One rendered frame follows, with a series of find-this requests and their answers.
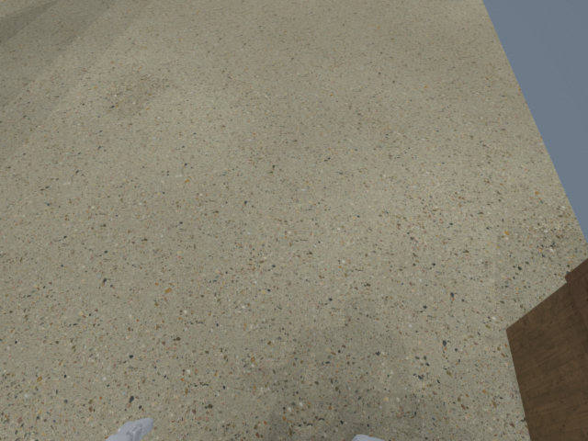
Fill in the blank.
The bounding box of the left robot hand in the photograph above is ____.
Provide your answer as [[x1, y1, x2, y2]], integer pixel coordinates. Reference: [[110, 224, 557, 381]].
[[106, 418, 153, 441]]

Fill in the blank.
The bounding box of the cupboard door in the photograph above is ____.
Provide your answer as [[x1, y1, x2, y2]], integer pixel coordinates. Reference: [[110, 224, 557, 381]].
[[565, 258, 588, 329]]

